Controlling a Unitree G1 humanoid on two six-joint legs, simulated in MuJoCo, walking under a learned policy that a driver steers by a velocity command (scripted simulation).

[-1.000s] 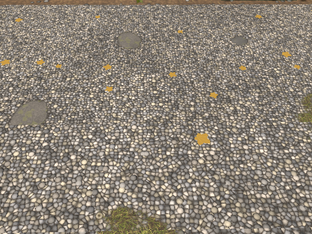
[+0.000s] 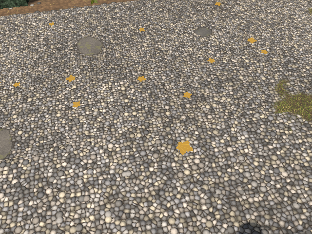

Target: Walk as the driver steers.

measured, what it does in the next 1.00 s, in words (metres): stands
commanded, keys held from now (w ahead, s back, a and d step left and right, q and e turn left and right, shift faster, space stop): no key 1.00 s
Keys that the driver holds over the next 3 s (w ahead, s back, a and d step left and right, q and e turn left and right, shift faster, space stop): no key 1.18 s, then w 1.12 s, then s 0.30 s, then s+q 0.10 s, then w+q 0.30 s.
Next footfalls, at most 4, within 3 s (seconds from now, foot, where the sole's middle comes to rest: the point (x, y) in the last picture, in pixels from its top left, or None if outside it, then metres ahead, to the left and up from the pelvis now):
1.92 right None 0.35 -0.09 -0.77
2.30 left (136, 214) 0.64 0.14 -0.96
2.56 right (178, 187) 0.78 -0.07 -0.96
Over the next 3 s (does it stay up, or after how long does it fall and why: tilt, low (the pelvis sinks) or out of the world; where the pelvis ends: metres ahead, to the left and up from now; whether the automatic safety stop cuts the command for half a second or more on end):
stays up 0.67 0.07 -0.17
